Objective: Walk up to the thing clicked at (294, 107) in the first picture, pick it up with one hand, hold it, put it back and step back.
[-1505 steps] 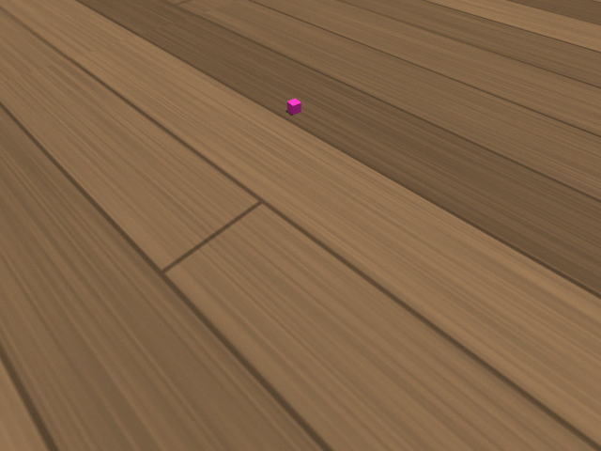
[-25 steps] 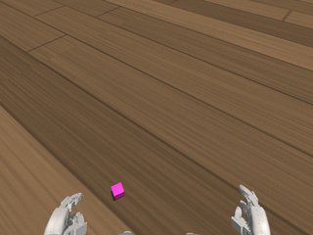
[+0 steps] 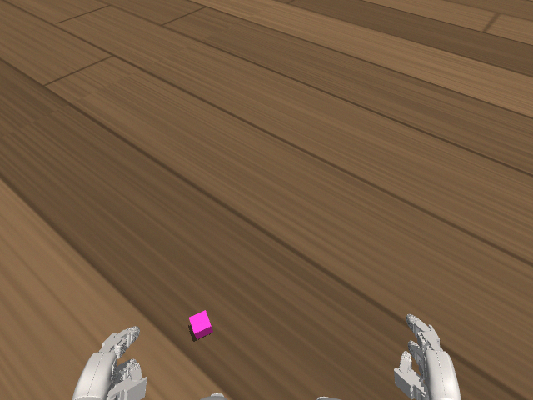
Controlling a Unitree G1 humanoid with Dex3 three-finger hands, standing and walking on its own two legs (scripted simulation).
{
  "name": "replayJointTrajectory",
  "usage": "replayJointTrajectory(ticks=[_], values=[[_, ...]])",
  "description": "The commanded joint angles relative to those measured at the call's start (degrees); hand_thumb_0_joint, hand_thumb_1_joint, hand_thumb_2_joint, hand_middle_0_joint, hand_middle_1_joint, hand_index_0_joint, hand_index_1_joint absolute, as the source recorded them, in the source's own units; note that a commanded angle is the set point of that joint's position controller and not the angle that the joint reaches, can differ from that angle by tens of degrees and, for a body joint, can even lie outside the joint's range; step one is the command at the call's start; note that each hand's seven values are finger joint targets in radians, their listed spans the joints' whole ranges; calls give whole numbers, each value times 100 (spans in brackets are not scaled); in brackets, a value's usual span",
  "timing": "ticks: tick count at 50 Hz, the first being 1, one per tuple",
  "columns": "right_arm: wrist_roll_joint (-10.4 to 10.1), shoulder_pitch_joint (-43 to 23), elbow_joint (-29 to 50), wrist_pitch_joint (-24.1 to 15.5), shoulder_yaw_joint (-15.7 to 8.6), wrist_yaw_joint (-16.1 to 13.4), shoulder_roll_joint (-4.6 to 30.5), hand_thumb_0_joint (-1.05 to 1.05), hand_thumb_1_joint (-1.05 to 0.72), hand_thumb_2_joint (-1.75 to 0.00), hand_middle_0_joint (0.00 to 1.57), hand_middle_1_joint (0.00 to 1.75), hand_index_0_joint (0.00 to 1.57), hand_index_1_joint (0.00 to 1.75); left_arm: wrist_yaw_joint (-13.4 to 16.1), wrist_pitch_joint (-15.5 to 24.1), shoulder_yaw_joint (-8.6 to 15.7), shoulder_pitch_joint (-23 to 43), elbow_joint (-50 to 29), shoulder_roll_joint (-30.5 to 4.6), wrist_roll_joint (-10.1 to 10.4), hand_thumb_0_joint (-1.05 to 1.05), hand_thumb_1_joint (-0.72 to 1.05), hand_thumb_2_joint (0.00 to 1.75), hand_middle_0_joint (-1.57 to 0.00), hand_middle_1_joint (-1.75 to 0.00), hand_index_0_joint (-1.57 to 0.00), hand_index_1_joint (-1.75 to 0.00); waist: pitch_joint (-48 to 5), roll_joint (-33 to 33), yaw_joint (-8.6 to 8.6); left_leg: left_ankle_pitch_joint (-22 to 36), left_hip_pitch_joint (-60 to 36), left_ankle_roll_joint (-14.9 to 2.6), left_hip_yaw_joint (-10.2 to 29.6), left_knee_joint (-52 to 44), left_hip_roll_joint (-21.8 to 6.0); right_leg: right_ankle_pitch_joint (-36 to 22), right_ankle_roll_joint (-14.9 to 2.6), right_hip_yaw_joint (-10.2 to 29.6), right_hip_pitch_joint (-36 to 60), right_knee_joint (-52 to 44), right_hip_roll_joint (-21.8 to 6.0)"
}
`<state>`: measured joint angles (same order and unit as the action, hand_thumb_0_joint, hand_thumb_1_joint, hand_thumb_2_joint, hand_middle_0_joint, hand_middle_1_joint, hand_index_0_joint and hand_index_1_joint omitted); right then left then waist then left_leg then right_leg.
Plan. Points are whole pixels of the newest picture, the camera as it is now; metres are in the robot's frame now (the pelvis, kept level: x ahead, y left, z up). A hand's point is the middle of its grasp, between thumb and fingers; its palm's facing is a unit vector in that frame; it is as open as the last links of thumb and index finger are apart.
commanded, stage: home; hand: left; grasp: from above
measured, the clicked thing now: (201, 324) +0.46 +0.22 -0.68
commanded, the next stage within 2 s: stand in 0.58 s
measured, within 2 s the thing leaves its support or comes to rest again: neither
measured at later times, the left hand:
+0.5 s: hand (140, 382) +0.17 +0.19 -0.05, palm faces +0.04 -0.98 -0.22, open 7.4 cm
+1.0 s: hand out of the picture +0.10 +0.24 -0.10, palm faces +0.02 -0.94 -0.35, open 7.4 cm
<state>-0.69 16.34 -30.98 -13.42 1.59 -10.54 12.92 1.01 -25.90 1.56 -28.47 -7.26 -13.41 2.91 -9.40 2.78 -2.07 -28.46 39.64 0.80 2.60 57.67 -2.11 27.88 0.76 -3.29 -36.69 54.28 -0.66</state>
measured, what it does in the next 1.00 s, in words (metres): stands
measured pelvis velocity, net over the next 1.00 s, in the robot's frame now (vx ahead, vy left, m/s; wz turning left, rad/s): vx -0.01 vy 0.01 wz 0.00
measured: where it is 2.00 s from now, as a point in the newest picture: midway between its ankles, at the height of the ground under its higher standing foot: outside the picture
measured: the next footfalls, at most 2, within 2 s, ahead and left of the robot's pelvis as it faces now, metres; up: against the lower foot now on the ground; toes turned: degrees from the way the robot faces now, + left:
none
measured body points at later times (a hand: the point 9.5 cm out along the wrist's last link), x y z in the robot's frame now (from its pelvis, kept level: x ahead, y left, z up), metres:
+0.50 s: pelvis +0.00 +0.01 +0.00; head +0.02 +0.01 +0.45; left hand +0.16 +0.24 -0.03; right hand +0.17 -0.24 -0.06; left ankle +0.00 +0.12 -0.68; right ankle -0.01 -0.13 -0.68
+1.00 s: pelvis -0.01 +0.01 +0.03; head +0.01 +0.01 +0.48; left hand +0.10 +0.29 -0.08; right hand +0.10 -0.27 -0.09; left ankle +0.00 +0.12 -0.68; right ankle -0.01 -0.13 -0.68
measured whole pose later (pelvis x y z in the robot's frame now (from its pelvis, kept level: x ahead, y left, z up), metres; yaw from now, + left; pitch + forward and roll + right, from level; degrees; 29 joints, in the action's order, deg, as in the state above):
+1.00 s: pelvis -0.01 +0.01 +0.03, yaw +0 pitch +1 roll +0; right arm 3.0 10.7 -50.6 -1.5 -2.5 -0.4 17.0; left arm 1.7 -3.1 2.5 -13.3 42.3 -16.8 -3.0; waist 1.7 -0.2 1.3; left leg -21.3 21.2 -0.4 0.2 41.8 0.1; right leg 22.0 1.6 -1.4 -20.0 41.5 -2.8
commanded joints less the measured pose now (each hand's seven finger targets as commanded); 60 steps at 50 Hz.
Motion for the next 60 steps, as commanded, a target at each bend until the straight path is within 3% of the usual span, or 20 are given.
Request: replayJointTrajectory(ticks=[1, 8, 9, 10, 12, 14, 15, 28, 33, 34, 35, 36, 37, 38, 39, 40, 41, 45, 52, 60], values=[[19, -377, 913, -331, -316, -71, 707, 0, -90, -90, 20, 30, 20, 30, 54, 278, 367, 89, -1124, -590, 2, 0, 90, 90, -20, -30, -20, -30, -452, -111, -13, 1409, -629, -162, -67, -843, 185, -1301, -50, -38, 267, -898, 168], [16, -354, 933, -307, -334, -77, 707, 0, -90, -90, 20, 30, 20, 30, 82, 264, 446, -2, -1098, -639, -9, 0, 90, 90, -20, -30, -20, -30, -477, -106, -8, 1421, -614, -153, -42, -851, 176, -1296, -60, -58, 259, -847, 179], [20, -374, 959, -313, -300, -69, 662, 0, -90, -90, 20, 30, 20, 30, 67, 281, 310, 90, -1195, -540, -13, 0, 90, 90, -20, -30, -20, -30, -444, -37, -12, 1441, -592, -150, -52, -833, 190, -1338, -52, -61, 235, -849, 173], [25, -355, 942, -312, -345, -71, 730, 0, -90, -90, 20, 30, 20, 30, 80, 280, 443, 53, -1179, -634, -5, 0, 90, 90, -20, -30, -20, -30, -458, -6, -19, 1410, -658, -139, -36, -876, 167, -1272, -68, -67, 239, -820, 190], [22, -339, 932, -294, -323, -59, 687, 0, -90, -90, 20, 30, 20, 30, 67, 287, 332, 64, -1235, -566, -7, 0, 90, 90, -20, -30, -20, -30, -603, 94, -14, 1678, -752, -117, -8, -852, 156, -1478, -83, -73, 274, -761, 194], [15, -330, 924, -281, -345, -55, 721, 0, -90, -90, 20, 30, 20, 30, 79, 285, 384, 62, -1240, -629, -9, 0, 90, 90, -20, -30, -20, -30, -539, 82, 15, 1747, -724, -109, 27, -869, 141, -1507, -93, -94, 295, -728, 199], [26, -308, 929, -276, -353, -52, 722, 0, -90, -90, 20, 30, 20, 30, 77, 287, 329, -5, -1145, -566, -11, 0, 90, 90, -20, -30, -20, -30, -586, 35, -52, 1850, -760, -114, 10, -825, 147, -1615, -84, -91, 307, -717, 203], [14, -340, 996, -240, -337, -42, 700, 0, -90, -90, 20, 30, 20, 30, 83, 262, 374, 51, -1176, -601, -4, 0, 90, 90, -20, -30, -20, -30, -392, -101, -26, 1362, -561, -149, -25, -848, 168, -1237, -64, -72, 221, -844, 179], [4, -338, 992, -235, -345, -42, 725, 0, -90, -90, 20, 30, 20, 30, 86, 275, 345, 70, -1250, -609, -5, 0, 90, 90, -20, -30, -20, -30, -527, -3, -43, 1661, -698, -130, -19, -816, 152, -1486, -75, -70, 264, -758, 187], [717, -732, -497, 334, -510, 299, 1301, 0, -90, -90, 20, 30, 20, 30, 291, 1467, 342, 1756, 760, -990, -646, 0, 90, 90, -20, -30, -20, -30, 835, -249, 450, 2719, -856, -442, 186, -1398, -108, -1527, -220, 306, 1203, -938, -235], [696, -782, -555, 561, -619, 461, 1370, 0, -90, -90, 20, 30, 20, 30, 253, 1855, 472, 1149, 1842, -1072, -674, 0, 90, 90, -20, -30, -20, -30, 338, -551, 441, 2805, -1192, -494, 47, -1305, -40, -1576, -456, 593, 1392, -1160, -283], [706, -709, -523, 662, -586, 569, 1342, 0, -90, -90, 20, 30, 20, 30, 220, 2054, 465, 1123, 2123, -1184, -716, 0, 90, 90, -20, -30, -20, -30, 206, -641, 347, 2817, -1362, -503, -4, -1338, -10, -1749, -525, 716, 1442, -1178, -367], [696, -594, -505, 746, -564, 652, 1307, 0, -90, -90, 20, 30, 20, 30, 179, 2149, 417, 1276, 2288, -1168, -714, 0, 90, 90, -20, -30, -20, -30, 365, -460, 240, 2452, -1248, -486, 133, -1487, 2, -1695, -505, 705, 1343, -1272, -291], [618, -693, -589, 773, -546, 743, 1279, 0, -90, -90, 20, 30, 20, 30, 154, 2254, 364, 1340, 2519, -1182, -677, 0, 90, 90, -20, -30, -20, -30, 233, -217, 300, 2278, -1507, -498, 172, -1619, 4, -1785, -449, 698, 1586, -1264, -354], [465, -643, -727, 785, -555, 839, 1191, 0, -90, -90, 20, 30, 20, 30, 137, 2322, 356, 1450, 2740, -1212, -659, 0, 90, 90, -20, -30, -20, -30, 116, -298, 300, 2205, -1649, -486, 109, -1706, 21, -1780, -389, 651, 1792, -1271, -401], [415, -770, -820, 818, -592, 901, 1198, 0, -90, -90, 20, 30, 20, 30, 126, 2338, 372, 1424, 2939, -1176, -632, 0, 90, 90, -20, -30, -20, -30, 178, -476, 402, 2186, -1817, -460, 45, -1733, 40, -1787, -364, 679, 1701, -1392, -419], [374, -781, -869, 831, -610, 923, 1224, 0, -90, -90, 20, 30, 20, 30, 122, 2357, 405, 1515, 3175, -1155, -591, 0, 90, 90, -20, -30, -20, -30, 119, -499, 382, 2203, -1915, -430, 68, -1778, 27, -1783, -326, 684, 1701, -1469, -426], [382, -919, -1220, 948, -660, 978, 1217, 0, -90, -90, 20, 30, 20, 30, 139, 2504, 378, 1782, 3980, -1118, -570, 0, 90, 90, -20, -30, -20, -30, 330, -279, 387, 1525, -2072, -466, 266, -2214, -65, -1205, -250, 643, 1777, -1898, -447], [348, -832, -1773, 1062, -662, 913, 1305, 0, -90, -90, 20, 30, 20, 30, 147, 2674, 345, 1807, 5059, -1167, -532, 0, 90, 90, -20, -30, -20, -30, 678, -183, 334, 2141, -2405, -412, 385, -2818, -176, -1896, -208, 555, 2286, -2414, -477], [262, -803, -2366, 1157, -628, 866, 1390, 0, -90, -90, 20, 30, 20, 30, 166, 2701, 287, 1826, 5987, -1268, -472, 0, 90, 90, -20, -30, -20, -30, 883, -225, 289, 2387, -2839, -319, 414, -3385, -261, -2052, -162, 543, 2792, -3075, -561]])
